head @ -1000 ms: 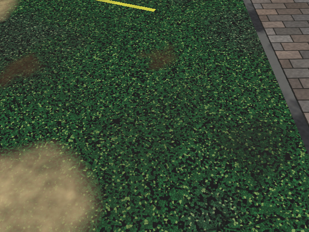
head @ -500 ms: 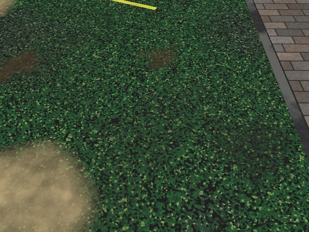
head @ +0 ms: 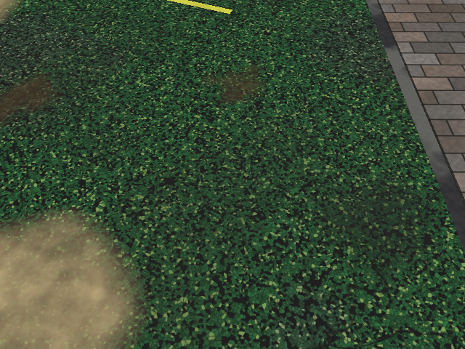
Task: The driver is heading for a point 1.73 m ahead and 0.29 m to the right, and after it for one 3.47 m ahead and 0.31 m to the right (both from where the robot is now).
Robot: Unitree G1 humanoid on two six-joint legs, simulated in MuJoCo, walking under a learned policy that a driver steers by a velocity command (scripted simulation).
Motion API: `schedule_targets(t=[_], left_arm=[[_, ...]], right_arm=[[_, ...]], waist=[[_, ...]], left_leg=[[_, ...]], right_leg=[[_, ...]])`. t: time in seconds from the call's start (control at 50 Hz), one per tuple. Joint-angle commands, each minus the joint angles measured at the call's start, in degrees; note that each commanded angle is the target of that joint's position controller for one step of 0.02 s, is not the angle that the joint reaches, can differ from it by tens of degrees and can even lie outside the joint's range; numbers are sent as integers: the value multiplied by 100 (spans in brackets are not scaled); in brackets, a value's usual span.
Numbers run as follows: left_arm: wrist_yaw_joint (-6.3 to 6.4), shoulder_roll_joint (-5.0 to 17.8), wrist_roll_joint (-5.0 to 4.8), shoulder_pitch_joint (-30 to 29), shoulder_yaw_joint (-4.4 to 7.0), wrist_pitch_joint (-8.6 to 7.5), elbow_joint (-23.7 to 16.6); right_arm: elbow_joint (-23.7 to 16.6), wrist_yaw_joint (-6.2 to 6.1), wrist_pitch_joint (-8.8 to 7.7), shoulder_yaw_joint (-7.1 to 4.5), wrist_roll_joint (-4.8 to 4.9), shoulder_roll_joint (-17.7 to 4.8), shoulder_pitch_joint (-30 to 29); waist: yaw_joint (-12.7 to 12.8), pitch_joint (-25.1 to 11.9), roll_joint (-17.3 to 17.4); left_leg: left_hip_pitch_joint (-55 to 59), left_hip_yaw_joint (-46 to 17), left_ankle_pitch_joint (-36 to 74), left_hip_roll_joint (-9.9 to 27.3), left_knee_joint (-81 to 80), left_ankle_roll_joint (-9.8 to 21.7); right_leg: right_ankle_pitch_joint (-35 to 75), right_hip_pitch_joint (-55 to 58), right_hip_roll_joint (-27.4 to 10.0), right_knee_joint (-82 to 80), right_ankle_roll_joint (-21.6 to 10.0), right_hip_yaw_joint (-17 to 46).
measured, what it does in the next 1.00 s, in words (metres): walks ahead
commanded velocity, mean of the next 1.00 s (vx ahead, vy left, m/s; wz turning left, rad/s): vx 0.15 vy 0.00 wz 0.00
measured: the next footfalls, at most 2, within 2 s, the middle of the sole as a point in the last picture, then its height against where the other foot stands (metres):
right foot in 1.26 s outside the picture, level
left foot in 1.78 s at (211, 262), level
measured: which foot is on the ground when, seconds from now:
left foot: down 0.00-1.00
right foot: down 0.00-0.80, up 0.82-1.00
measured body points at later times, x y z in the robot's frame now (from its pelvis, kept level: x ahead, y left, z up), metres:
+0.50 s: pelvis +0.00 +0.00 +0.00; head +0.02 +0.00 +0.45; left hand -0.01 +0.23 -0.16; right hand +0.03 -0.25 -0.16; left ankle +0.03 +0.13 -0.74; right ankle -0.04 -0.11 -0.74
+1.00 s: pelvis +0.14 +0.05 +0.01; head +0.15 +0.06 +0.46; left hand +0.25 +0.31 -0.13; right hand +0.08 -0.18 -0.14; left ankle +0.07 +0.13 -0.74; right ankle +0.18 -0.11 -0.65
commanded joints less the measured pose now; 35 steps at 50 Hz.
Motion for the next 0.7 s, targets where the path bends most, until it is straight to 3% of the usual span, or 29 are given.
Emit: schedule_targets(t=[0.02, 0.5, 0.52, 0.54, 0.56, 0.6, 0.62, 0.64, 0.66, 0.7], left_arm=[[15, 530, -2, 375, 79, -33, -86], [12, 394, -18, 774, 65, -45, -76], [19, 356, -21, 892, 60, -38, -18], [36, 454, -55, 939, 100, -19, -7], [60, 645, -93, 899, 164, -6, -66], [75, 995, -162, 1121, 289, -58, -127], [74, 1161, -176, 1093, 365, -114, -162], [66, 1100, -136, 1049, 370, -181, -207], [44, 1009, -116, 1000, 365, -240, -252], [-1, 959, -195, 810, 374, -283, -365]], right_arm=[[-118, -19, -38, -68, 1, -569, 75], [-3, -46, -39, -1, 15, -479, 365], [49, -47, -34, 16, 12, -410, 464], [59, -52, -30, 6, 37, -420, 479], [35, -52, -46, -16, 62, -448, 462], [-197, 7, -194, -4, 63, -367, 78], [-309, 61, -301, 17, 81, -303, -80], [-388, 115, -392, 2, 116, -335, -187], [-457, 160, -468, -13, 154, -372, -237], [-516, 227, -600, -34, 214, -406, -177]], waist=[[-3, 32, -26], [-6, 86, -35], [-2, -47, -72], [19, 45, -175], [47, 224, -388], [238, 667, -918], [272, 902, -1068], [259, 1039, -974], [230, 1078, -891], [104, 905, -710]], left_leg=[[477, -111, 698, 128, -320, 203], [433, -89, 780, 126, -291, 174], [485, 10, 244, 41, -256, 174], [329, 188, -602, -127, -55, 185], [-27, 385, -1484, -299, 261, 211], [-1042, 575, -1578, -296, 1256, 258], [-1369, 422, -1287, -18, 1804, 327], [-1797, 258, -1421, 194, 2184, 397], [-2135, 139, -1656, 353, 2298, 464], [-1842, 187, -1607, 432, 1446, 553]], right_leg=[[525, -693, -192, -651, -72, 184], [689, -692, -181, -656, -103, 190], [108, -637, -147, -720, -131, 167], [-819, -704, -152, -802, -235, 247], [-1844, -792, -303, -944, -424, 524], [-3176, -695, -1254, -1646, -977, 1810], [-3166, -742, -1806, -1910, -1281, 2473], [-2805, -581, -2051, -1991, -1421, 2740], [-2340, -300, -2094, -1939, -1409, 2708], [-1529, -50, -1799, -1716, -1118, 2082]])
Over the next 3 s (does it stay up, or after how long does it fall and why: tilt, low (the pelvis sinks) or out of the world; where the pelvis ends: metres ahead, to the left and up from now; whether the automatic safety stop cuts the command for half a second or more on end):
stays up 1.22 -0.17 0.00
